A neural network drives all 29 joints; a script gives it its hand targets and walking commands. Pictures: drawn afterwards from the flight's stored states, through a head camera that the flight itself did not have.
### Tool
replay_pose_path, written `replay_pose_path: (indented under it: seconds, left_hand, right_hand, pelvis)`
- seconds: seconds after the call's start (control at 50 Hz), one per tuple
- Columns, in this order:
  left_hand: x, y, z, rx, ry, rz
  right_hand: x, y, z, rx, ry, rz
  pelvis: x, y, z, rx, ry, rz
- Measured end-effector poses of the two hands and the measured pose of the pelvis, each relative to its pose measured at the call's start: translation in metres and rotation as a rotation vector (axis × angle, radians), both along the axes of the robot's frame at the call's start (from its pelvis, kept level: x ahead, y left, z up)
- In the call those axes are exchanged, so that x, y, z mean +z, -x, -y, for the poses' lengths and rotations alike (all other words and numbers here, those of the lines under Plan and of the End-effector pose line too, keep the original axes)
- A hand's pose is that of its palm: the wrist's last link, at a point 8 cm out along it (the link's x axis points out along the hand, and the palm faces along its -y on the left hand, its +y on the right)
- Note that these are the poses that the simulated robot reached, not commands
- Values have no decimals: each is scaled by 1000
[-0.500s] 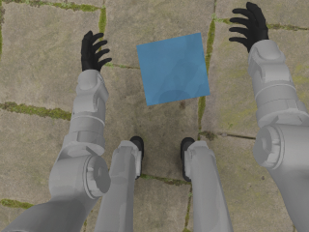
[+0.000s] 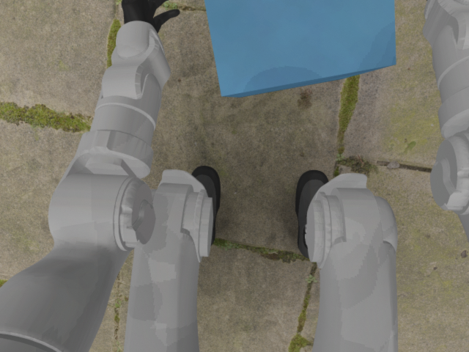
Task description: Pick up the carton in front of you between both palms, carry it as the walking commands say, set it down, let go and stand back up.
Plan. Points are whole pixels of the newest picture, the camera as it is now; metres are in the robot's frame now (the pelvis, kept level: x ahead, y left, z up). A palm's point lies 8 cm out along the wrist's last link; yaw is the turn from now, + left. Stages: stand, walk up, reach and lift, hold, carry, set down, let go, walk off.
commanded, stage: reach and lift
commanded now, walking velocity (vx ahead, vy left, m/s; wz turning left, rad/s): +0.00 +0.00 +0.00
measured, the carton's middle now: (287, 19) +0.53 -0.07 -0.27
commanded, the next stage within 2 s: none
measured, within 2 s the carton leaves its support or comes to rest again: leaves its support in 0.88 s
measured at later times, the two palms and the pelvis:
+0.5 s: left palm (152, 19) +0.53 +0.12 -0.19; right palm out of the picture +0.55 -0.22 -0.20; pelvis +0.01 +0.00 -0.02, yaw +0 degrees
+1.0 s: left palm out of the picture +0.54 +0.10 -0.16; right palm out of the picture +0.54 -0.20 -0.19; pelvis +0.01 +0.00 -0.03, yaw -1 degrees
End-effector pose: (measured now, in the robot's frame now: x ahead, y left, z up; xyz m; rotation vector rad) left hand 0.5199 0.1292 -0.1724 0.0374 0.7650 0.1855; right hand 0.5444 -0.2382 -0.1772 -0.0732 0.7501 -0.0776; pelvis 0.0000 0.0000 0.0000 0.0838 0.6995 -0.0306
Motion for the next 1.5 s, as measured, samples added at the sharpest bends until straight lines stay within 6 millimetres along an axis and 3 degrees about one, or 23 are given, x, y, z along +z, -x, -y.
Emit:
replay_pose_path:
  seconds: [0.1,0.18,0.52,0.64,0.84,0.96,1.06,1.22,1.32,1.5]
  left_hand:
    - [-19,-9,-7,1,-6,2]
    - [-24,-12,-11,2,-13,5]
    - [-17,-9,9,-27,8,7]
    - [-14,-14,32,-40,28,17]
    - [-12,-19,31,5,48,-2]
    - [5,-22,31,30,53,43]
    - [33,-12,35,48,70,107]
    - [106,9,44,38,93,140]
    - [147,16,42,23,87,118]
    - [201,21,36,2,77,124]
  right_hand:
    - [-30,-1,-4,9,8,-5]
    - [-38,-4,-11,24,4,9]
    - [-24,-2,-18,35,-4,15]
    - [-22,-5,-31,54,-6,9]
    - [-19,-7,-34,72,5,-44]
    - [-16,1,-37,64,4,-35]
    - [11,11,-34,35,-4,6]
    - [98,33,-24,-31,-27,34]
    - [142,42,-26,-42,-17,13]
    - [193,54,-33,-59,-14,21]
  pelvis:
    - [-14,-1,3,14,2,41]
    - [-21,-6,4,15,2,54]
    - [-18,-7,0,12,5,33]
    - [-17,-3,-1,11,8,41]
    - [-26,-8,4,13,10,43]
    - [-27,-12,4,10,13,31]
    - [-20,-11,1,-10,19,18]
    - [14,-4,-7,-50,23,9]
    - [43,-2,-9,-61,24,-13]
    - [88,-8,-11,-56,34,-40]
